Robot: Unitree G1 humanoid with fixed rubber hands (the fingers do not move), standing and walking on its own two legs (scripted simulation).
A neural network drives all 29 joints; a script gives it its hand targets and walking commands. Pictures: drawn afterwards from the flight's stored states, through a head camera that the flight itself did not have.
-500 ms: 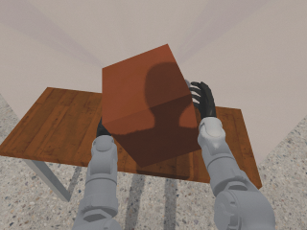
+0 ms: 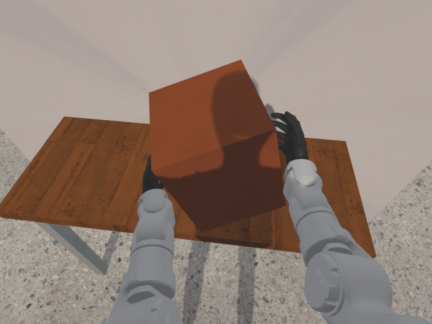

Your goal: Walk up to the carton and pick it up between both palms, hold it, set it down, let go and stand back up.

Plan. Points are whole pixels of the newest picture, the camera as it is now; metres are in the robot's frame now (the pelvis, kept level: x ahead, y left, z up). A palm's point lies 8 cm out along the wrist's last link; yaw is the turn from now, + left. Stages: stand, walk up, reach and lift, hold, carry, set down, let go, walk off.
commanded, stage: set down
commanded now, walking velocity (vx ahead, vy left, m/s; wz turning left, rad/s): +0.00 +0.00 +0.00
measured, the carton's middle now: (219, 151) +0.45 +0.05 +0.05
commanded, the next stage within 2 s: none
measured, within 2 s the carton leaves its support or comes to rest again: rests again in 1.14 s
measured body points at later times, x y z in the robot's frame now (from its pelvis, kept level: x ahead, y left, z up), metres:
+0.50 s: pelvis +0.00 -0.01 +0.00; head +0.07 -0.01 +0.44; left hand +0.37 +0.18 +0.01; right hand +0.45 -0.09 +0.06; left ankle +0.02 +0.15 -0.75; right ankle -0.01 -0.08 -0.75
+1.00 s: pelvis +0.00 -0.01 -0.01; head +0.10 -0.01 +0.43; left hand +0.38 +0.18 +0.01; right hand +0.47 -0.10 +0.03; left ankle +0.02 +0.15 -0.75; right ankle -0.01 -0.08 -0.75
